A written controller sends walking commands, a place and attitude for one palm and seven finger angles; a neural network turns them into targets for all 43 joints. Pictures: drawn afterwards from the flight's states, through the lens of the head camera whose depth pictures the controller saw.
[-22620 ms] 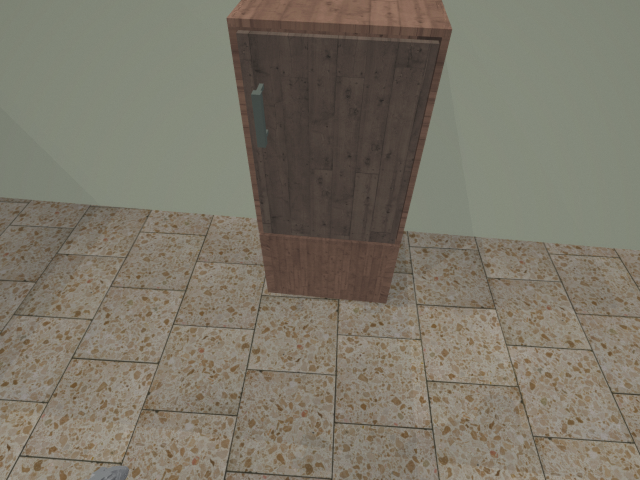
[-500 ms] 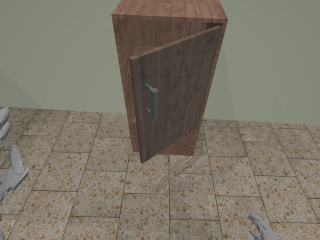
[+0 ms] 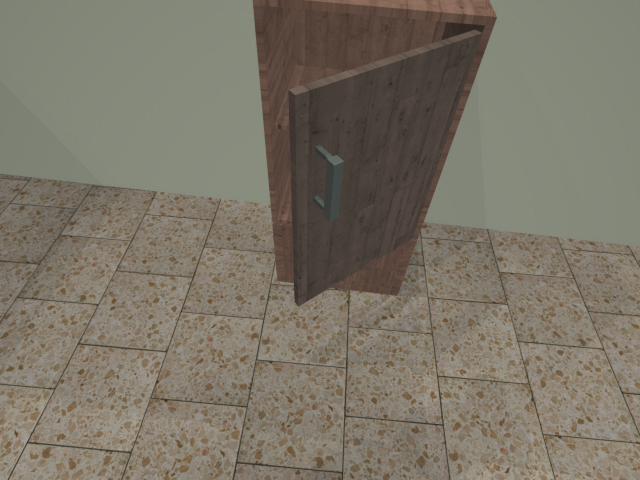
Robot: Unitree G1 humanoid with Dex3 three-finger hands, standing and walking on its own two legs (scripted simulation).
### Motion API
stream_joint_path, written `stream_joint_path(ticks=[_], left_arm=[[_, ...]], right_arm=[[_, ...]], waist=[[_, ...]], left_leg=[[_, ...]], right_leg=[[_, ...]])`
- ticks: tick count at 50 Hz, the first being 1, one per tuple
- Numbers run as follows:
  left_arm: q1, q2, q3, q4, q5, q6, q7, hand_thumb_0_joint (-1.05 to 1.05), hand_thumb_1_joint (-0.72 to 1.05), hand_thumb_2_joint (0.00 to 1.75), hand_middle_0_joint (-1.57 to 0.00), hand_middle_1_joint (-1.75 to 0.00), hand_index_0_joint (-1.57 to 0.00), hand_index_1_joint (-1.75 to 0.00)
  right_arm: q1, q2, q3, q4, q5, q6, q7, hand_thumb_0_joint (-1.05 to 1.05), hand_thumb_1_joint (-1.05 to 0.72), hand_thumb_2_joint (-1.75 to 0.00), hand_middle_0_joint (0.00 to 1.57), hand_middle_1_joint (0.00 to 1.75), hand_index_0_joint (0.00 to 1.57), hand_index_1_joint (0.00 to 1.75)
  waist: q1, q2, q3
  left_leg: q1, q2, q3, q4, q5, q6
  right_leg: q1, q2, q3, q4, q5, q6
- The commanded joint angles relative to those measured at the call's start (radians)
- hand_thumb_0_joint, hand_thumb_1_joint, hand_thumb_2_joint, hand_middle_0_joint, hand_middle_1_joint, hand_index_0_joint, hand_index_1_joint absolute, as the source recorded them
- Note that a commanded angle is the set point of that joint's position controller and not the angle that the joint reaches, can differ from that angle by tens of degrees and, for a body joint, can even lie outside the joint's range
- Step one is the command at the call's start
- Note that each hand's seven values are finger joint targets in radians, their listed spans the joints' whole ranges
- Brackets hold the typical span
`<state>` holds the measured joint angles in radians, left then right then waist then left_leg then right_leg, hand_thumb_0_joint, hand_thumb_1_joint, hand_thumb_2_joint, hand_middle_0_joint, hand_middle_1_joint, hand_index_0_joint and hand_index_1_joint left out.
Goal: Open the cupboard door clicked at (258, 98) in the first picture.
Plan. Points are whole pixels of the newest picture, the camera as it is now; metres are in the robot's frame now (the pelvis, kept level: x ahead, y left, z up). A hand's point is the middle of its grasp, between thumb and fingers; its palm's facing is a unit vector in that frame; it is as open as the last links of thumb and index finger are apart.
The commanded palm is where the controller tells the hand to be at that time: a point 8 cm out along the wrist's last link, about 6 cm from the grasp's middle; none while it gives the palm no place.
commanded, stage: let the arm hang, fingers relaxed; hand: left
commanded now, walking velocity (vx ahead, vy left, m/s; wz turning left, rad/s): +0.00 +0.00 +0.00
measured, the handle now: (326, 184) +0.58 +0.03 +0.01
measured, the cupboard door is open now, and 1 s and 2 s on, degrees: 43 43 43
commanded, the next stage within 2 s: look to check the result in 0.66 s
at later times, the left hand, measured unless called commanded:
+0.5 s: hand out of the picture +0.01 +0.17 -0.17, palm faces +0.03 -0.99 -0.17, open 7.3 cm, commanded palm none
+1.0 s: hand out of the picture +0.01 +0.17 -0.17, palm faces +0.03 -0.99 -0.17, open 7.4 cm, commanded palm none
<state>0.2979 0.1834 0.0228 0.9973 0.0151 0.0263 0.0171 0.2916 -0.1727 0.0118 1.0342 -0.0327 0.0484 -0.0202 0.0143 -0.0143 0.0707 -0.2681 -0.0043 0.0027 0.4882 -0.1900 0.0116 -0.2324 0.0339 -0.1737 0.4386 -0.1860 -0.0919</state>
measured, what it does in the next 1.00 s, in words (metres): stands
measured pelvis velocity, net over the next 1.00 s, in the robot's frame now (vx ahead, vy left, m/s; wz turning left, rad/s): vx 0.03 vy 0.01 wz -0.04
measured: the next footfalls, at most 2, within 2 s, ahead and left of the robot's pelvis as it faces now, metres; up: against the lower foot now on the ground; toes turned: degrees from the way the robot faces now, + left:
none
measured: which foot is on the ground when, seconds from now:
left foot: down 0.00-1.00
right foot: down 0.00-1.00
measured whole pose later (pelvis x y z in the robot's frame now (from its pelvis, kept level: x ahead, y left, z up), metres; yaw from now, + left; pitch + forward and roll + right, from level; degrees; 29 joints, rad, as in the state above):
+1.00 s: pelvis +0.03 +0.01 +0.01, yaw -2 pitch -2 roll +1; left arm 0.32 0.10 0.01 1.16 0.01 -0.01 0.04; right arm 0.31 -0.11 0.02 1.15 -0.02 0.00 -0.04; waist 0.00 0.01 0.04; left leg -0.17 -0.02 0.05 0.39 -0.19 0.03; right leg -0.18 0.02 -0.12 0.41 -0.20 -0.07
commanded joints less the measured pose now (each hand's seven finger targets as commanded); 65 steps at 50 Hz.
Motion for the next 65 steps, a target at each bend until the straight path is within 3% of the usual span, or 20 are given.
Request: stream_joint_path(ticks=[1,3,7,10,16,21,27,33,42,53,57,65], left_arm=[[0.007,0.097,0.018,0.010,-0.003,-0.037,0.009,0.00,0.90,0.90,-0.20,-0.30,-0.20,-0.30],[0.013,0.089,0.016,0.043,-0.003,-0.038,0.011,0.00,0.90,0.90,-0.20,-0.30,-0.20,-0.30],[0.030,0.077,0.012,0.088,-0.007,-0.038,0.015,0.00,0.90,0.90,-0.20,-0.30,-0.20,-0.30],[0.051,0.068,0.008,0.114,-0.009,-0.036,0.018,0.00,0.90,0.90,-0.20,-0.30,-0.20,-0.30],[0.076,0.042,0.006,0.134,-0.008,-0.035,0.023,0.00,0.90,0.90,-0.20,-0.30,-0.20,-0.30],[0.083,0.023,0.008,0.133,-0.007,-0.037,0.026,0.00,0.90,0.90,-0.20,-0.30,-0.20,-0.30],[0.089,0.009,0.008,0.133,-0.005,-0.039,0.026,0.00,0.90,0.90,-0.20,-0.30,-0.20,-0.30],[0.092,0.002,0.007,0.135,-0.006,-0.046,0.027,0.00,0.90,0.90,-0.20,-0.30,-0.20,-0.30],[0.100,0.005,0.002,0.144,-0.006,-0.049,0.027,0.00,0.90,0.90,-0.20,-0.30,-0.20,-0.30],[0.098,0.008,-0.003,0.147,-0.008,-0.052,0.027,0.00,0.90,0.90,-0.20,-0.30,-0.20,-0.30],[0.096,0.014,-0.002,0.146,-0.008,-0.053,0.028,0.00,0.90,0.90,-0.20,-0.30,-0.20,-0.30],[0.090,0.016,-0.002,0.142,-0.008,-0.054,0.029,0.00,0.90,0.90,-0.20,-0.30,-0.20,-0.30]], right_arm=[[0.039,-0.079,-0.018,-0.015,0.003,-0.030,-0.004,0.00,-0.90,-0.90,0.20,0.30,0.20,0.30],[0.070,-0.069,-0.016,0.016,0.004,-0.030,-0.005,0.00,-0.90,-0.90,0.20,0.30,0.20,0.30],[0.110,-0.046,-0.008,0.062,0.004,-0.031,-0.008,0.00,-0.90,-0.90,0.20,0.30,0.20,0.30],[0.120,-0.030,-0.002,0.084,0.004,-0.034,-0.011,0.00,-0.90,-0.90,0.20,0.30,0.20,0.30],[0.132,-0.014,-0.001,0.101,0.004,-0.041,-0.015,0.00,-0.90,-0.90,0.20,0.30,0.20,0.30],[0.134,-0.001,-0.004,0.102,0.004,-0.047,-0.018,0.00,-0.90,-0.90,0.20,0.30,0.20,0.30],[0.129,0.011,-0.006,0.100,0.004,-0.047,-0.019,0.00,-0.90,-0.90,0.20,0.30,0.20,0.30],[0.124,0.010,-0.007,0.102,0.007,-0.053,-0.020,0.00,-0.90,-0.90,0.20,0.30,0.20,0.30],[0.109,0.002,-0.004,0.109,0.010,-0.052,-0.020,0.00,-0.90,-0.90,0.20,0.30,0.20,0.30],[0.095,-0.006,-0.001,0.116,0.010,-0.056,-0.021,0.00,-0.90,-0.90,0.20,0.30,0.20,0.30],[0.093,-0.007,-0.002,0.118,0.012,-0.057,-0.021,0.00,-0.90,-0.90,0.20,0.30,0.20,0.30],[0.089,-0.007,-0.002,0.124,0.011,-0.057,-0.022,0.00,-0.90,-0.90,0.20,0.30,0.20,0.30]], waist=[[-0.020,0.021,-0.047],[-0.025,-0.022,-0.031],[-0.026,-0.034,0.008],[-0.022,0.019,0.025],[-0.011,0.017,0.062],[-0.010,0.026,0.041],[-0.013,0.040,0.060],[-0.017,0.026,0.018],[-0.018,0.001,0.035],[-0.017,0.029,0.026],[-0.015,0.003,0.022],[-0.015,0.019,0.029]], left_leg=[[-0.035,0.079,-0.097,-0.137,-0.138,0.028],[-0.005,0.070,-0.077,-0.121,-0.107,0.027],[0.015,0.067,-0.065,-0.118,-0.075,0.027],[0.000,0.078,-0.074,-0.146,-0.074,0.031],[-0.056,0.085,-0.088,-0.189,-0.108,0.033],[-0.050,0.083,-0.091,-0.193,-0.106,0.036],[-0.043,0.080,-0.083,-0.191,-0.105,0.034],[0.005,0.084,-0.077,-0.180,-0.041,0.033],[0.034,0.082,-0.062,-0.175,-0.013,0.029],[0.054,0.086,-0.062,-0.178,0.029,0.026],[0.055,0.087,-0.059,-0.177,0.036,0.025],[0.062,0.089,-0.053,-0.175,0.051,0.024]], right_leg=[[0.049,-0.171,0.228,-0.185,-0.230,0.023],[0.016,-0.184,0.235,-0.208,-0.256,0.021],[-0.024,-0.185,0.231,-0.216,-0.269,0.021],[-0.015,-0.173,0.219,-0.194,-0.232,0.024],[0.021,-0.154,0.206,-0.160,-0.177,0.030],[0.032,-0.150,0.203,-0.139,-0.147,0.031],[0.008,-0.148,0.206,-0.138,-0.135,0.032],[0.027,-0.154,0.208,-0.135,-0.085,0.031],[0.017,-0.158,0.212,-0.153,-0.079,0.035],[0.043,-0.155,0.211,-0.150,-0.027,0.037],[0.059,-0.159,0.207,-0.152,-0.016,0.039],[0.063,-0.158,0.209,-0.158,0.003,0.039]])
